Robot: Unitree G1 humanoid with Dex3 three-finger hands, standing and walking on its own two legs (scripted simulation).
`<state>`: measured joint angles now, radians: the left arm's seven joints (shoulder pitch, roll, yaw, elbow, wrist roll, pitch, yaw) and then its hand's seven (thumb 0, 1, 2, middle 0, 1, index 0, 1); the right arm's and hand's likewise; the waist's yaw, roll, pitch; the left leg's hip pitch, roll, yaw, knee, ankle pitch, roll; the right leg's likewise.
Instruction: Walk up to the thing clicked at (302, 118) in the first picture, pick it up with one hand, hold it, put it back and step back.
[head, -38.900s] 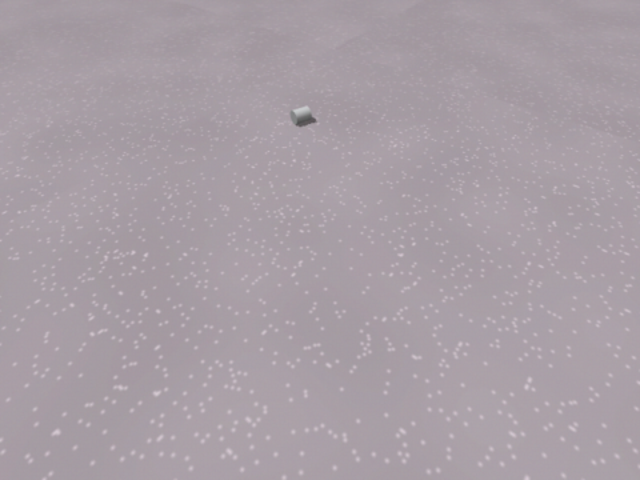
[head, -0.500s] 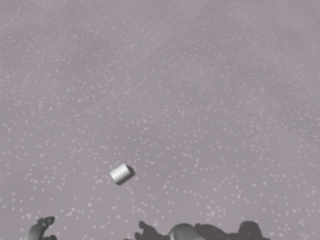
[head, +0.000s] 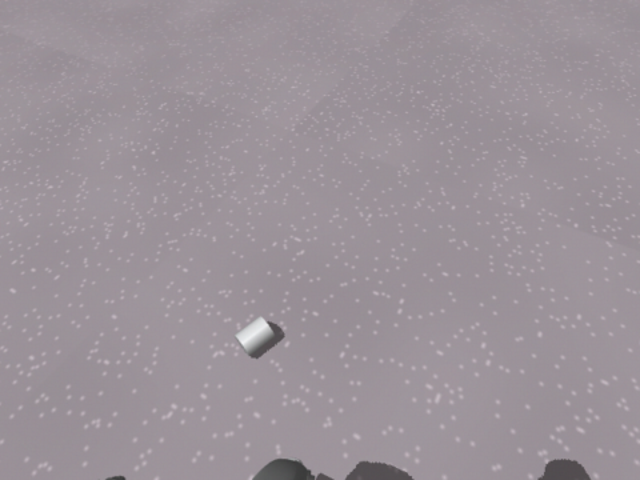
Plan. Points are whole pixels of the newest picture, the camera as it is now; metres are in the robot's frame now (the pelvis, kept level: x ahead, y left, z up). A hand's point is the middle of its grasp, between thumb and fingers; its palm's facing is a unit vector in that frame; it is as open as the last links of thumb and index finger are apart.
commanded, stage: step back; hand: left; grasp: from above
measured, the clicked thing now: (254, 335) +0.62 +0.27 -0.72
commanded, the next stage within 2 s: none
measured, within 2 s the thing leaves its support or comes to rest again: neither
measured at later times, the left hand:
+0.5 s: hand out of the picture -0.07 +0.27 -0.16, palm faces +0.00 -0.92 -0.40, open 7.4 cm
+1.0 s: hand out of the picture -0.21 +0.25 -0.15, palm faces +0.07 -0.91 -0.41, open 7.4 cm
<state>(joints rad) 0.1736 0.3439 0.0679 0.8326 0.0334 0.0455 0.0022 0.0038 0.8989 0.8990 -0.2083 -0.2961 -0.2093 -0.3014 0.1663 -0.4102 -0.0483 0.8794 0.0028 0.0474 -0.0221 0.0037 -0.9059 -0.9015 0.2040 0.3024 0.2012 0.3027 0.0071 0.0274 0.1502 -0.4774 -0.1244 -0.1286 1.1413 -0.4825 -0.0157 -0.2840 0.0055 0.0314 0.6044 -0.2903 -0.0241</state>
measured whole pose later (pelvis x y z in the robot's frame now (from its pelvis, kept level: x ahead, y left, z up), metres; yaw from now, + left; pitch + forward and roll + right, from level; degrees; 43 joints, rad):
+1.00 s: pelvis -0.32 -0.04 -0.01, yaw +5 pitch -2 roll +0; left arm 0.10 0.40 0.07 0.81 0.01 0.07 0.03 0.00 0.90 0.90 -0.21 -0.30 -0.21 -0.30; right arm 0.18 -0.36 -0.04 0.87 -0.04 0.05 0.00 0.01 -0.90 -0.90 0.21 0.30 0.20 0.30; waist -0.01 -0.03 0.19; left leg -0.31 -0.02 -0.03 0.65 -0.29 0.02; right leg -0.50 0.08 0.12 1.12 -0.53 -0.02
